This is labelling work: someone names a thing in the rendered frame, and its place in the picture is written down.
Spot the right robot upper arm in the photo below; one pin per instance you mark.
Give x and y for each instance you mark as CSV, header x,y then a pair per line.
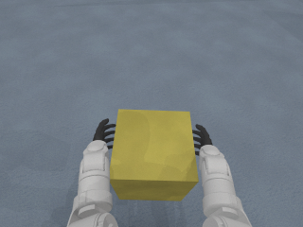
x,y
221,221

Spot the left robot upper arm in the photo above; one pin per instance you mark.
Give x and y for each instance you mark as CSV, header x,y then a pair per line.
x,y
101,219

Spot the carton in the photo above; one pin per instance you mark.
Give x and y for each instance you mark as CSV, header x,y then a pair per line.
x,y
153,156

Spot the robot right forearm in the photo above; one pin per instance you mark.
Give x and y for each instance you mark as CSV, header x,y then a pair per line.
x,y
219,192

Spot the robot left hand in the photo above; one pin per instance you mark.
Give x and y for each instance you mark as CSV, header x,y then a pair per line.
x,y
101,132

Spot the robot left forearm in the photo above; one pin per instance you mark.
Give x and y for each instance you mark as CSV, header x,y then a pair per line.
x,y
94,183

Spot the robot right hand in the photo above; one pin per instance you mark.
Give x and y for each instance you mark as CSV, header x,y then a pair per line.
x,y
204,140

